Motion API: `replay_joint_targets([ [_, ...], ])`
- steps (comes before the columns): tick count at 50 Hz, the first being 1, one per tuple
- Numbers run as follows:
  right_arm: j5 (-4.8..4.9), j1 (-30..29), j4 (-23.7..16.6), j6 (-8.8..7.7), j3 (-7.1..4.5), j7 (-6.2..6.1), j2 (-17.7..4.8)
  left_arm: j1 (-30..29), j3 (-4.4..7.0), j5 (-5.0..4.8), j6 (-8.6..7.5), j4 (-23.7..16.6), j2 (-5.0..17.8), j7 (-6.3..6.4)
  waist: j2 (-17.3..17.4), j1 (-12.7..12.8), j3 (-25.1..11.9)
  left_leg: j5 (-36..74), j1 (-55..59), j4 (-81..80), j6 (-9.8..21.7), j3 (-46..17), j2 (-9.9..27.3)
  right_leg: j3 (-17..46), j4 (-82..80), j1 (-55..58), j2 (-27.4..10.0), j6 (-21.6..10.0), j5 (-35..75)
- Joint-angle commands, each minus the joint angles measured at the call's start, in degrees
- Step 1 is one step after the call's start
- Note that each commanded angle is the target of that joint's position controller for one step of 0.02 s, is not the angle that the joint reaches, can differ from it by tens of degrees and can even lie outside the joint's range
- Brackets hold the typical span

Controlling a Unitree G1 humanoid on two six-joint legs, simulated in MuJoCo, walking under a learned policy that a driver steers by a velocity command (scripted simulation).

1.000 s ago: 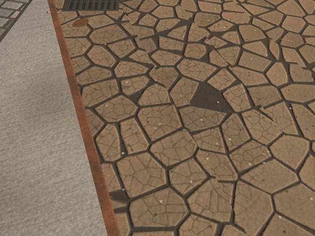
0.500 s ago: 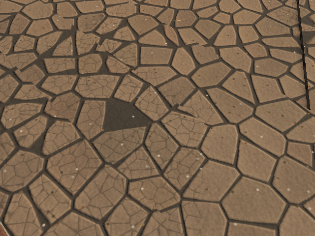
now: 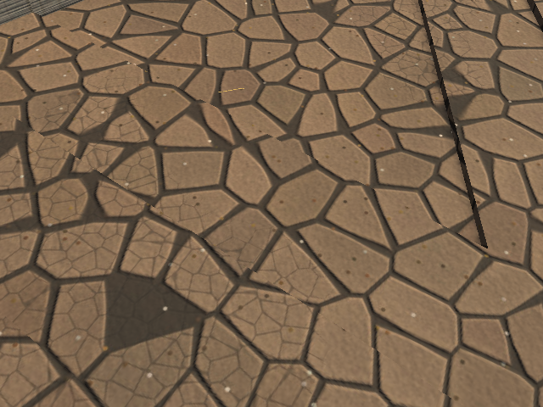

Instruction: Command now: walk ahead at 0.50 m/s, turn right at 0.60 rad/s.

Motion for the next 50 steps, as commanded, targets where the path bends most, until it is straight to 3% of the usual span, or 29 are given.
replay_joint_targets([
  [1,0.43,7.65,-0.39,-0.39,-1.77,-0.32,-4.94,0.87,1.11,1.04,0.54,-3.63,5.52,-0.76,4.47,-3.86,-4.52,-3.95,18.8,-19.61,7.0,-22.44,17.99,-0.17,5.78,-18.71,-7.87,1.2,5.35],
  [4,1.04,9.98,1.88,-2.03,-2.11,0.22,-5.76,-0.73,0.68,1.21,2.29,-4.63,3.66,-2.19,6.64,-3.08,-3.16,4.84,15.08,-22.66,6.77,-13.59,16.53,-1.66,1.67,-17.05,-9.26,2.19,6.59],
  [6,0.91,11.43,2.98,-2.86,-2.4,0.49,-6.37,-4.34,0.25,1.37,2.45,-5.94,2.7,-2.78,6.1,-3.66,-2.74,7.42,15.57,-24.49,8.06,-10.4,16.74,-1.53,-0.84,-19.74,-9.83,2.54,11.21],
  [9,0.97,13.2,4.95,-3.47,-2.47,0.83,-6.4,-8.37,-0.01,0.94,2.01,-6.64,2.02,-2.71,5.53,-3.72,-1.73,11.17,17.32,-25.17,7.3,-4.85,14.31,-0.58,-9.09,-22.8,-9.22,3.46,20.36],
  [12,1.36,13.41,6.28,-3.26,-2.39,1.05,-6.33,-14.43,-1.08,0.99,1.24,-7.71,0.57,-3.15,5.61,-4.73,-0.87,10.02,15.62,-24.14,5.77,0.63,11.53,-3.8,-21.79,-18.33,-8.63,4.01,29.7],
  [14,1.42,16.17,7.68,-2.9,-2.51,0.88,-6.98,-18.81,-1.62,1.04,0.94,-8.62,0.3,-3.54,5.64,-6.37,-0.17,8.42,16.24,-23.88,5.59,0.84,12.55,-5.46,-27.09,-16.25,-8.92,3.59,32.41],
  [19,0.73,21.02,10.93,-0.67,-3.05,-0.16,-8.81,-23.28,-1.8,1.95,0.44,-8.95,2.05,-2.95,5.03,-7.92,2.16,15.97,25.85,-17.79,5.92,-1.28,16.15,-6.85,-33.69,-18.12,-9.75,1.32,22.31],
  [21,0.4,21.77,12.03,0.33,-3.13,-0.35,-9.25,-20.02,-1.6,2.31,-0.06,-7.05,2.28,-2.3,4.16,-6.52,0.02,25.32,28.38,-9.93,5.47,-0.68,15.71,-8.24,-36.63,-12.59,-8.38,-0.22,17.6],
  [22,0.55,21.26,12.24,0.76,-3.03,-0.33,-9.26,-13.15,-1.16,2.6,-0.67,-4.05,2.53,-1.83,2.57,-3.43,-3.39,29.41,28.04,-1.34,4.78,1.04,13.72,-9.64,-40.2,-4.83,-6.87,-1.23,19.47],
  [23,0.85,21.42,12.07,0.89,-2.46,-0.16,-7.67,-3.46,-0.24,3.33,-1.49,-0.18,4.53,-1.31,0.31,0.0,-9.19,23.19,20.86,10.77,3.84,3.14,10.76,-9.14,-39.33,9.69,-7.75,-2.41,21.06],
  [24,0.42,22.17,10.47,0.83,-1.5,0.13,-3.4,5.15,0.76,3.54,-1.94,1.67,8.71,-0.7,-7.78,2.14,-15.63,-7.01,5.48,29.45,2.88,4.51,7.08,4.61,-33.92,25.16,-21.43,-4.1,26.49],
  [25,2.31,26.85,9.53,0.48,-1.52,0.21,-1.97,7.48,1.87,1.88,-1.25,1.56,13.65,-0.21,-14.82,1.07,-22.25,-26.88,-12.39,45.65,0.54,1.25,-1.15,25.6,-35.8,38.72,-32.7,-12.27,39.21],
  [26,1.73,19.49,8.53,0.34,-2.46,-0.39,-6.73,6.46,2.36,-0.26,-0.77,2.14,12.34,0.13,-6.8,3.22,-17.29,-22.33,-19.87,46.23,0.84,-3.71,1.49,21.93,-39.19,34.75,-30.04,-12.87,33.94],
  [27,2.08,14.57,7.93,-0.18,-2.52,-0.16,-6.8,1.23,1.04,-0.06,-1.18,1.53,7.88,0.17,-4.54,1.55,-8.8,-16.91,-20.86,43.45,1.09,-4.33,4.08,15.06,-41.4,27.12,-26.56,-10.55,34.14],
  [28,2.08,14.05,8.74,-0.31,-2.43,0.19,-6.28,-3.07,0.04,0.48,-1.52,1.01,4.32,0.05,-2.2,-0.98,-5.11,-12.14,-16.45,37.89,0.68,-4.51,5.83,10.0,-43.86,18.66,-23.53,-7.85,37.23],
  [30,0.17,15.41,9.85,1.28,-2.32,1.02,-4.61,-4.53,-0.94,-0.21,-2.57,1.9,1.67,0.35,-4.04,-4.37,-3.29,-7.37,-9.66,32.31,-0.42,-4.82,6.84,4.06,-46.46,10.65,-19.55,-4.55,41.95],
  [31,-0.14,15.34,9.94,1.86,-2.18,1.48,-3.46,-4.0,-0.95,-0.42,-3.08,2.78,1.74,0.38,-4.27,-5.19,-3.07,-6.01,-8.38,30.82,-1.1,-4.34,6.36,3.0,-47.4,9.12,-18.66,-4.34,43.66],
  [33,0.15,13.63,9.53,2.35,-1.9,2.13,-2.14,-2.67,-0.63,-0.67,-3.86,4.11,3.01,0.43,-3.63,-5.74,-2.03,-2.39,-8.92,27.56,-1.8,-4.07,5.37,-0.65,-49.71,7.63,-17.87,-4.41,45.55],
  [36,0.91,6.91,7.32,1.97,-1.44,2.29,-1.78,-1.87,-1.18,-0.2,-4.13,5.22,1.94,0.33,-2.91,-5.06,1.11,5.52,-10.3,18.61,-1.29,-4.31,4.47,-6.07,-52.26,5.61,-16.13,-2.47,45.5],
  [41,0.91,-3.33,4.2,1.24,0.05,2.66,-0.88,2.43,-1.82,-0.14,-4.38,7.98,2.28,1.06,-1.54,-2.24,2.78,13.03,-6.62,3.45,1.32,1.78,2.13,-11.3,-54.16,9.37,-16.59,-0.23,49.0],
  [44,0.61,0.15,5.33,0.99,-0.54,2.41,-2.85,1.9,-1.68,0.3,-4.12,8.26,3.9,2.14,-2.13,-4.52,-0.51,8.58,-2.05,3.19,4.43,4.07,-1.14,-14.08,-45.43,16.05,-18.18,0.91,67.65],
  [46,0.26,8.71,8.17,0.81,-1.4,1.68,-4.64,0.34,-1.21,0.71,-3.22,7.67,5.71,2.86,-3.16,-8.24,-4.67,0.37,5.65,3.12,7.0,4.86,-4.11,-14.94,-30.95,16.7,-19.19,1.38,78.8],
  [47,-0.12,16.44,10.61,0.52,-2.25,1.37,-6.2,-1.04,-1.0,0.88,-2.73,6.97,6.43,2.86,-2.97,-11.7,-7.69,-0.6,14.14,-0.16,9.17,2.84,-4.31,-14.86,-19.05,12.64,-19.11,1.51,74.51],
  [48,-0.86,24.53,12.23,0.52,-3.89,0.82,-10.35,-3.12,-1.03,0.56,-2.73,5.15,6.32,2.59,2.11,-16.38,-11.6,-0.06,24.73,-5.18,13.82,-7.88,3.24,-16.82,0.97,3.15,-15.43,1.98,56.16],
  [49,0.62,21.92,11.19,1.7,-5.33,0.33,-14.93,2.76,-1.73,-0.26,-3.31,3.06,0.54,1.05,19.24,-9.92,-18.24,3.47,44.55,-8.72,24.71,-38.23,19.05,-13.35,24.83,-23.3,-1.73,5.82,-3.75],
  [50,2.85,19.09,10.68,1.87,-5.01,0.8,-13.29,-2.44,-1.3,1.25,-4.1,1.3,5.07,0.68,7.38,-10.41,-16.34,1.39,41.61,-14.57,25.22,-42.88,19.01,-2.87,24.78,-30.92,-4.06,4.42,-2.68],
])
